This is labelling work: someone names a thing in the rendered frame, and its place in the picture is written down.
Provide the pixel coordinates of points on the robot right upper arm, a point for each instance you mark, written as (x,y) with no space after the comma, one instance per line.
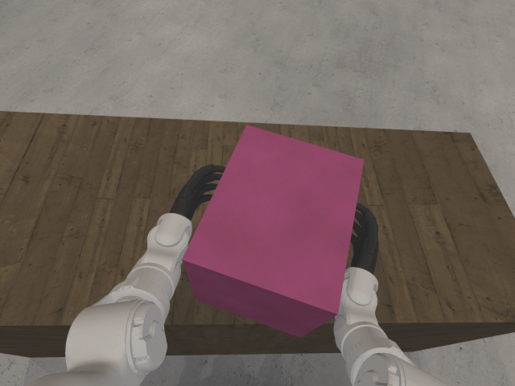
(384,369)

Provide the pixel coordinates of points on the carton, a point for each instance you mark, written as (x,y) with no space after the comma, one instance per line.
(272,245)

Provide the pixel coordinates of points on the robot left upper arm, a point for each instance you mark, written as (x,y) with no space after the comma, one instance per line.
(115,344)

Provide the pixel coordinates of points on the left robot forearm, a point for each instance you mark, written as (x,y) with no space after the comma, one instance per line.
(157,272)

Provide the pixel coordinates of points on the robot right hand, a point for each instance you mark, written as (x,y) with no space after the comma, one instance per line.
(365,245)

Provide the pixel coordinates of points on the pedestal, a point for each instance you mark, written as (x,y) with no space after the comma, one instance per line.
(79,195)

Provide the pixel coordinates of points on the right robot forearm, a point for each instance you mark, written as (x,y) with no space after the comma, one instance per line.
(356,330)

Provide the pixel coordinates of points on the robot left hand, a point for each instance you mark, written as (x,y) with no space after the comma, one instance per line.
(191,196)

